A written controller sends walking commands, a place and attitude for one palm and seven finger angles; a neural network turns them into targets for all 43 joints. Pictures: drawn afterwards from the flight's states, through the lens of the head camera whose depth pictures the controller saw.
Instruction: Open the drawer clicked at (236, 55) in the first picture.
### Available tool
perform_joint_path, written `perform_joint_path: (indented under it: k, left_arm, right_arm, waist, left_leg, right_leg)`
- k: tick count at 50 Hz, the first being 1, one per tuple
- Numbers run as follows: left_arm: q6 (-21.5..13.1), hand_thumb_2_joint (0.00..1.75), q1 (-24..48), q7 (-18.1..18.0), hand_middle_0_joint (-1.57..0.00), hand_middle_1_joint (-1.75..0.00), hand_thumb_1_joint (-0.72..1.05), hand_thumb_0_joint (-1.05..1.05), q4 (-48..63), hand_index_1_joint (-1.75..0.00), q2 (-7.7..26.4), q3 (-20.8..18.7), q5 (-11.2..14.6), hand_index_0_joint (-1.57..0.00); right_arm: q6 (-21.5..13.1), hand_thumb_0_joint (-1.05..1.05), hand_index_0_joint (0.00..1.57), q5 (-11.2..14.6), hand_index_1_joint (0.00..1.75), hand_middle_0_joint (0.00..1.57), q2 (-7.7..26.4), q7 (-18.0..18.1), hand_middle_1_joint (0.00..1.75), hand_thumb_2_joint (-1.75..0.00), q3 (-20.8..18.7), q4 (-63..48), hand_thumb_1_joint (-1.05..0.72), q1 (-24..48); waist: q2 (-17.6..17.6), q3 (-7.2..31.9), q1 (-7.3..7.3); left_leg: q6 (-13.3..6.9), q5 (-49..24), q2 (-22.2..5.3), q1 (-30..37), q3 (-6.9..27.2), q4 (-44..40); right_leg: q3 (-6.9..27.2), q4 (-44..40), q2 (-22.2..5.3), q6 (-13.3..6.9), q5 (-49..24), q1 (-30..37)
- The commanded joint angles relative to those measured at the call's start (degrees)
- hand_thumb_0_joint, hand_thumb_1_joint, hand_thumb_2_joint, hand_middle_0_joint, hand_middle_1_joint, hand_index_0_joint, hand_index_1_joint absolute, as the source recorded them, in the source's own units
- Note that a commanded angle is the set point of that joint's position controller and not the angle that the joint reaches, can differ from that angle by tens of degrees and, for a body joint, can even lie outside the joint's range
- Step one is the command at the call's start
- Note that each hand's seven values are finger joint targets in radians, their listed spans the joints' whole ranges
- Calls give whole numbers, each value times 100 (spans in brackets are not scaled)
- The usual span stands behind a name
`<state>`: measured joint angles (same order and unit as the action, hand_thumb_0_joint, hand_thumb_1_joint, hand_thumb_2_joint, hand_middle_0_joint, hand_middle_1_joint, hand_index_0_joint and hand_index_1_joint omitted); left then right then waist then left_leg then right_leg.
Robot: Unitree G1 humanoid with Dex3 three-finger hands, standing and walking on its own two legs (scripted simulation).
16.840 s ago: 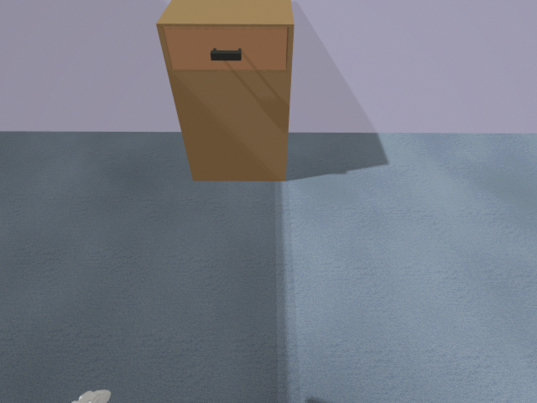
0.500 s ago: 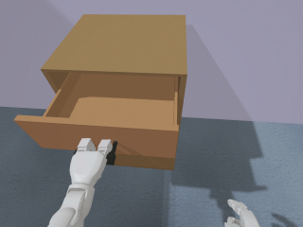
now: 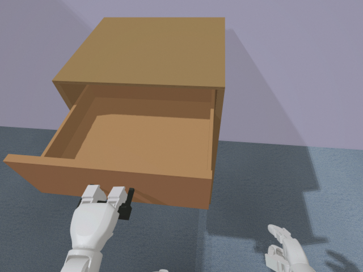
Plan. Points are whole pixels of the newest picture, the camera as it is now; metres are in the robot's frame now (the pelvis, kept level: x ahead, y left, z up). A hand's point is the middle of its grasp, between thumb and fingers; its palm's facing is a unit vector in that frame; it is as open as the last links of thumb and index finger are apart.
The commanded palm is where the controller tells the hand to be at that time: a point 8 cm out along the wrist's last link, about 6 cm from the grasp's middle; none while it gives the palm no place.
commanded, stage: pull the drawer open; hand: left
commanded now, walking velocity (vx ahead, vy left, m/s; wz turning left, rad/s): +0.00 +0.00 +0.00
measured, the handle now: (107, 199) +0.28 +0.20 +0.00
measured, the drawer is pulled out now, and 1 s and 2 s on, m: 0.28 0.30 0.29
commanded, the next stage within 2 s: open the thumb to release the handle in 0.44 s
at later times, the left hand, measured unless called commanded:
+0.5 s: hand (103, 238) +0.20 +0.19 -0.02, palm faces -0.03 -0.13 -0.99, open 6.1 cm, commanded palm +0.14 +0.20 +0.03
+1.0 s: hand (102, 234) +0.21 +0.20 -0.02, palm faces +0.00 -0.09 -1.00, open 11.5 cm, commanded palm +0.19 +0.20 +0.03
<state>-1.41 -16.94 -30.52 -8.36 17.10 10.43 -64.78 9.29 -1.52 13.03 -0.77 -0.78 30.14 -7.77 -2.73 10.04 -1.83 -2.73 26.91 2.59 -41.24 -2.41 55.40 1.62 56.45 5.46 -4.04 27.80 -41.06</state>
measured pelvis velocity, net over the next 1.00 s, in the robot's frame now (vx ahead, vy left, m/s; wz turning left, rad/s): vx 0.00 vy -0.02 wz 0.01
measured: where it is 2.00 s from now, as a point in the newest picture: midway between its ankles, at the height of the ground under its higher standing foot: outside the picture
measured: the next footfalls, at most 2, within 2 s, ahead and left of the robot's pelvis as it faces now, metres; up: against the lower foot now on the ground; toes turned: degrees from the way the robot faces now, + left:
none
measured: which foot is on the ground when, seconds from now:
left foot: down 0.00-1.00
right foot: down 0.00-1.00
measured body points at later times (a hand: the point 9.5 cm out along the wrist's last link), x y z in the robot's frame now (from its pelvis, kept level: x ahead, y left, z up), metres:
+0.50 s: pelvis +0.01 -0.01 -0.01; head +0.05 -0.04 +0.44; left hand +0.19 +0.20 +0.04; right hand +0.20 -0.23 -0.10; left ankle +0.00 +0.09 -0.68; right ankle +0.00 -0.08 -0.68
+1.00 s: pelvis +0.00 -0.02 +0.00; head +0.05 -0.05 +0.44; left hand +0.20 +0.20 +0.04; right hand +0.21 -0.23 -0.11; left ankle +0.00 +0.09 -0.68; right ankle +0.00 -0.08 -0.68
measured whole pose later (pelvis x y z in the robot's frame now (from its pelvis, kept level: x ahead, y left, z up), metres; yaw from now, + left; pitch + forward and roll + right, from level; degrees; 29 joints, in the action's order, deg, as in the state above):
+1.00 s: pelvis +0.00 -0.02 +0.00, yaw +1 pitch +14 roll +1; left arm -4.0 -22.4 -30.6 -4.0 18.4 6.7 -63.1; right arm 7.6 -2.1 12.9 -1.1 0.0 29.4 -8.2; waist -2.6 10.4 -2.7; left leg -1.5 27.5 2.5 -43.2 -1.2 56.4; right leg 0.5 57.7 5.8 -5.3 28.7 -43.0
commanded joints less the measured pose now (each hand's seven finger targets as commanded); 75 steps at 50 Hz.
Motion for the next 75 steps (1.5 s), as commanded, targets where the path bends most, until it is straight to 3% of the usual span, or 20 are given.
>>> perform_joint_path:
  k: [1,14,17,26,27,29,30,34,36,39,47,50,56,57,59,63,64,71,74,75]
  left_arm:
    - [119,90,104,-250,-40,-135,90,0,1143,-135,705,-796,219,-40]
    - [-229,90,-1586,-224,-40,-135,90,0,1589,-135,980,-1234,304,-40]
    - [-299,90,-2030,-181,-40,-135,90,0,1709,-135,847,-1114,335,-40]
    - [-631,90,-3118,-158,-40,-135,90,0,2056,-135,966,-1415,412,-40]
    - [-532,90,-684,-237,-40,-135,90,0,2020,-135,931,-1072,176,-40]
    - [-510,84,-1088,-407,-39,-134,76,0,1925,-134,1064,-1476,62,-39]
    - [-472,81,-1342,-401,-38,-133,69,0,1709,-133,803,-1251,135,-38]
    - [-341,69,-1256,-364,-36,-130,41,0,1700,-130,941,-1286,253,-36]
    - [-259,63,-1025,-276,-35,-128,27,0,1712,-128,792,-992,278,-35]
    - [-219,54,-923,-218,-34,-126,6,0,1445,-126,937,-1087,274,-34]
    - [-175,30,-425,-138,-30,-120,-50,0,1136,-120,975,-1071,251,-30]
    - [-153,30,-149,-99,-30,-120,-50,0,1116,-120,951,-992,253,-30]
    - [-121,30,63,-45,-30,-120,-50,0,1080,-120,939,-935,230,-30]
    - [-117,30,-57,-26,-30,-120,-50,0,1098,-120,690,-691,278,-30]
    - [-109,30,33,-20,-30,-120,-50,0,1120,-120,809,-780,235,-30]
    - [-117,30,360,-11,-30,-120,-50,0,979,-120,913,-832,215,-30]
    - [-107,30,408,-14,-30,-120,-50,0,1019,-120,900,-818,179,-30]
    - [-79,30,625,-28,-30,-120,-50,0,921,-120,822,-735,193,-30]
    - [-47,30,899,-33,-30,-120,-50,0,1127,-120,1095,-895,192,-30]
    - [-36,30,950,-19,-30,-120,-50,0,1235,-120,906,-690,253,-30]
  right_arm:
    - [-278,0,20,-4,30,20,548,2,30,-90,-176,-923,-90,624]
    - [-392,0,20,-40,30,20,518,-127,30,-90,-99,-1117,-90,629]
    - [-412,0,20,-45,30,20,509,-188,30,-90,-95,-1177,-90,606]
    - [-532,0,20,-124,30,20,495,-308,30,-90,-74,-1189,-90,553]
    - [-437,0,20,-216,30,20,667,-270,30,-90,-148,-904,-90,534]
    - [-515,0,20,-259,30,20,603,-182,30,-90,-235,-996,-90,346]
    - [-532,0,20,-216,30,20,560,-177,30,-90,-220,-1011,-90,324]
    - [-495,0,20,-148,30,20,576,-142,30,-90,-219,-988,-90,329]
    - [-475,0,20,-123,30,20,592,-132,30,-90,-216,-983,-90,340]
    - [-447,0,20,-82,30,20,583,-78,30,-90,-159,-970,-90,414]
    - [-432,0,20,-26,30,20,554,7,30,-90,-155,-931,-90,426]
    - [-419,0,20,-9,30,20,549,27,30,-90,-153,-943,-90,465]
    - [-398,0,20,-33,30,20,576,20,30,-90,-161,-956,-90,470]
    - [-415,0,20,-26,30,20,555,13,30,-90,-173,-994,-90,458]
    - [-411,0,20,-43,30,20,573,-8,30,-90,-161,-1007,-90,466]
    - [-411,0,20,-25,30,20,600,26,30,-90,-177,-956,-90,449]
    - [-418,0,20,-59,30,20,599,16,30,-90,-170,-950,-90,433]
    - [-407,0,20,-36,30,20,608,20,30,-90,-207,-895,-90,377]
    - [-367,0,20,-24,30,20,618,46,30,-90,-182,-917,-90,444]
    - [-372,0,20,-3,30,20,600,61,30,-90,-204,-918,-90,433]
  waist:
    - [393,1004,-125]
    - [381,991,-346]
    - [317,840,-345]
    - [356,1021,-430]
    - [456,856,213]
    - [258,1208,-69]
    - [241,1155,-37]
    - [500,1507,-88]
    - [578,1346,-12]
    - [839,1193,-39]
    - [569,818,-6]
    - [384,754,17]
    - [516,819,33]
    - [489,742,53]
    - [563,901,30]
    - [533,644,100]
    - [583,909,63]
    - [539,879,117]
    - [406,1008,58]
    - [287,948,115]
  left_leg:
    - [43,-1330,79,772,295,-492]
    - [76,-1434,108,552,270,-383]
    - [67,-1456,105,485,268,-367]
    - [85,-1890,135,388,238,-179]
    - [49,-1596,94,271,358,54]
    - [85,-1532,65,371,295,102]
    - [59,-1622,98,387,310,61]
    - [64,-1829,110,507,287,-3]
    - [36,-1717,113,508,272,-61]
    - [23,-1515,125,344,263,-140]
    - [8,-1093,114,358,248,-281]
    - [-1,-950,113,370,246,-332]
    - [2,-922,68,451,248,-325]
    - [-17,-927,88,455,258,-376]
    - [-4,-938,60,481,249,-362]
    - [-14,-785,58,431,267,-400]
    - [-10,-794,37,406,239,-351]
    - [-11,-758,4,490,251,-391]
    - [-17,-757,18,631,265,-510]
    - [-49,-799,24,783,267,-600]
  right_leg:
    - [549,-989,-225,9,-1851,574]
    - [728,-830,-219,-45,-2165,660]
    - [662,-802,-214,-57,-2213,642]
    - [896,-620,-261,-46,-3302,793]
    - [933,-545,-315,-1,-3027,72]
    - [931,-506,-219,-32,-2683,129]
    - [702,-481,-229,-32,-2803,251]
    - [727,-496,-255,28,-3090,541]
    - [661,-629,-295,68,-2973,549]
    - [721,-754,-312,107,-2874,698]
    - [802,-1081,-312,83,-2135,644]
    - [804,-1176,-324,67,-1780,607]
    - [863,-1231,-308,65,-1527,439]
    - [766,-1248,-322,65,-1616,537]
    - [803,-1219,-322,66,-1537,488]
    - [801,-1318,-318,40,-1324,395]
    - [837,-1263,-345,70,-1313,430]
    - [728,-1269,-305,51,-1152,282]
    - [739,-1320,-299,35,-1020,401]
    - [622,-1380,-303,29,-1111,485]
